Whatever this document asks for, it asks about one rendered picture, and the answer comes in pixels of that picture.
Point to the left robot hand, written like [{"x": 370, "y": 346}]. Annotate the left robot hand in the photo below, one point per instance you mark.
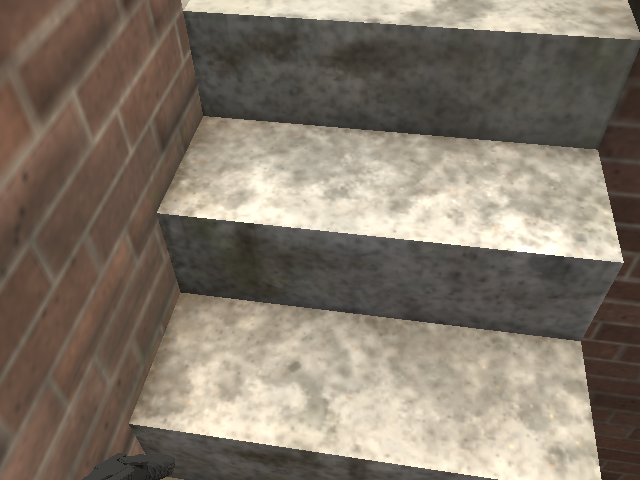
[{"x": 138, "y": 467}]

